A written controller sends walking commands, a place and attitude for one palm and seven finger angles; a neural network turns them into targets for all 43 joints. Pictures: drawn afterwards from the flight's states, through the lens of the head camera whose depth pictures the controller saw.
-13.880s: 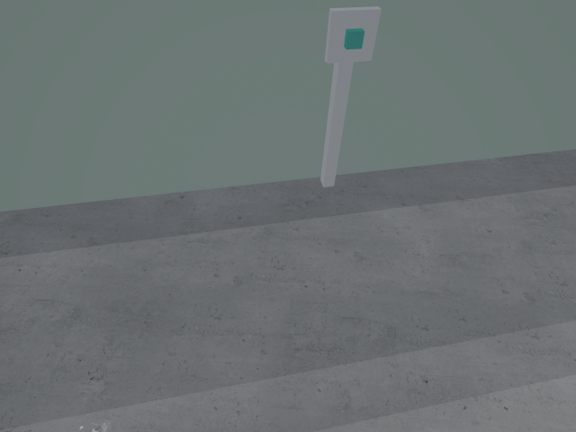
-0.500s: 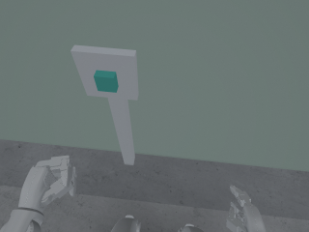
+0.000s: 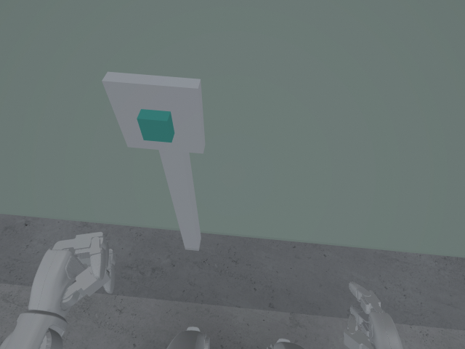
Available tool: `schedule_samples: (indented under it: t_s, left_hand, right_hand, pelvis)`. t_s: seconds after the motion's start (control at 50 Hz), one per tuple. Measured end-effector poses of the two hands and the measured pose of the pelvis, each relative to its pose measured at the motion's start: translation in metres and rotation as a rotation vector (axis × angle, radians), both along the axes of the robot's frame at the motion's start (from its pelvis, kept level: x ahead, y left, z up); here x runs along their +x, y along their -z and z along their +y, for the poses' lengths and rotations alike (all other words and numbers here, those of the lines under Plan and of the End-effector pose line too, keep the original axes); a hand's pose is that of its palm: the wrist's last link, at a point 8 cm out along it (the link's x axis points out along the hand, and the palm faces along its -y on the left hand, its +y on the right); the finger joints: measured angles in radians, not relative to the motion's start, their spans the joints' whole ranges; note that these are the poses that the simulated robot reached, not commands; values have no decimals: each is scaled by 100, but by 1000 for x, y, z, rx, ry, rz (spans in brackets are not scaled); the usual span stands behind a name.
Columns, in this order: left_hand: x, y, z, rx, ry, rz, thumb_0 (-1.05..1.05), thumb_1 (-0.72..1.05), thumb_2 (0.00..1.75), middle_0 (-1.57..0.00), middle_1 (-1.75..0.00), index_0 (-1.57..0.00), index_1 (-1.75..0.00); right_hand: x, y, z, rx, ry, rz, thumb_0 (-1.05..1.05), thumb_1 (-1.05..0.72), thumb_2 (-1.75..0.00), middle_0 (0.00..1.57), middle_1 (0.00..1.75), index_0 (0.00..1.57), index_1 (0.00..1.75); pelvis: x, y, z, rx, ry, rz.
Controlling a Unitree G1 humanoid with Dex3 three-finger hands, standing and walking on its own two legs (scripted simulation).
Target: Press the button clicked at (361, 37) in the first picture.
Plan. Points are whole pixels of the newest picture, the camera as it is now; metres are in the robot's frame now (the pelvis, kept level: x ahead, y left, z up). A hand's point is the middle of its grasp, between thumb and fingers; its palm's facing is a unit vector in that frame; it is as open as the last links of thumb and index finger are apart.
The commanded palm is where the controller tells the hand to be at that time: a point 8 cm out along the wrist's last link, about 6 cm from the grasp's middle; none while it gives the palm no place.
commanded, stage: aim a knuckle at the button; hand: left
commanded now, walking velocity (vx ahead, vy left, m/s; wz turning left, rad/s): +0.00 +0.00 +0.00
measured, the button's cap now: (157, 125) +0.52 +0.19 +0.06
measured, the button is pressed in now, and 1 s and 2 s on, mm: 0 0 0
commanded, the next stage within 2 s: press the button with the knuckle in 1.96 s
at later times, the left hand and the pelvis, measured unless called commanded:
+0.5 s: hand (134, 232) +0.29 +0.18 +0.05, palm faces -0.05 -1.00 -0.04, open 3.1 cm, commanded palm +0.28 +0.24 +0.05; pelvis +0.00 +0.00 +0.00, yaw +0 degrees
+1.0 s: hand (150, 195) +0.37 +0.18 +0.04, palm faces -0.04 -1.00 -0.02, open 3.1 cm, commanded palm +0.36 +0.23 +0.04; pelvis +0.00 +0.00 -0.01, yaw -1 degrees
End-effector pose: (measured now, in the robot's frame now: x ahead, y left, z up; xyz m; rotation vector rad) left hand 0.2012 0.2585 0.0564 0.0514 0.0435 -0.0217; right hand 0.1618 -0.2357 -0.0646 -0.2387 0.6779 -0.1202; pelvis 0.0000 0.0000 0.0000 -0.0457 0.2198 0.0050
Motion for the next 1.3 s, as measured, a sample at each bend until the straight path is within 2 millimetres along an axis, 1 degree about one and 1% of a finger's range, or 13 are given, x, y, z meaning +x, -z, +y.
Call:
schedule_samples:
  t_s: [0.12,0.18,0.28,0.38,0.46,0.56,0.7,1.0,1.1,1.3]
  left_hand:
    - [-1,1,-1,-2,1,5,1,90,90,-130,-150,-130,-150]
    - [5,3,-4,-4,8,-7,1,90,90,-130,-150,-130,-150]
    - [30,8,-11,-12,27,-25,1,90,90,-131,-150,-130,-150]
    - [52,6,-20,-14,48,-24,1,90,90,-130,-150,-130,-150]
    - [64,6,-23,-9,36,-17,1,90,90,-130,-150,-130,-150]
    - [80,11,-21,-7,14,-12,1,90,90,-130,-150,-130,-150]
    - [102,14,-23,-9,20,-24,1,90,90,-130,-150,-130,-150]
    - [149,19,-26,-28,21,-34,1,90,90,-130,-150,-130,-150]
    - [166,25,-27,-28,16,-22,1,90,90,-130,-150,-130,-150]
    - [206,28,-39,-31,19,-24,1,90,90,-130,-150,-130,-150]
  right_hand:
    - [2,1,3,8,-10,-6,1,-90,-90,20,30,20,30]
    - [2,4,4,1,-22,-5,1,-90,-90,20,30,20,30]
    - [-3,11,1,-10,-24,15,1,-90,-90,20,30,20,30]
    - [-13,13,-3,-3,4,44,1,-90,-90,20,30,20,30]
    - [-22,14,-7,0,23,73,1,-90,-90,20,30,20,30]
    - [-32,20,-14,-9,39,126,1,-90,-90,20,30,20,30]
    - [-42,27,-21,-19,64,182,1,-90,-90,20,30,20,30]
    - [-59,37,-23,-19,95,270,1,-90,-90,20,30,20,30]
    - [-70,43,-22,-21,104,315,1,-90,-90,20,30,20,30]
    - [-102,55,-22,-23,144,423,0,-90,-90,20,30,20,30]
  pelvis:
    - [-2,1,0,0,-3,0]
    - [-3,2,-1,-1,-6,5]
    - [-6,6,-1,-1,-7,16]
    - [-5,5,-2,5,3,21]
    - [-4,3,-3,11,10,25]
    - [-4,3,-4,14,13,34]
    - [-3,4,-5,17,17,44]
    - [-5,8,-4,17,26,73]
    - [-7,11,-2,14,25,86]
    - [-10,18,2,11,32,122]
